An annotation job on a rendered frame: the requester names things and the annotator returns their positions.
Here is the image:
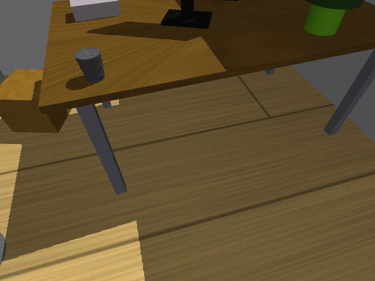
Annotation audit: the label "table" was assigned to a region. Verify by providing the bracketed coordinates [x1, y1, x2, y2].
[38, 0, 375, 195]

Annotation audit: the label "potted plant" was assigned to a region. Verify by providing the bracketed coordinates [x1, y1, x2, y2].
[304, 0, 364, 36]

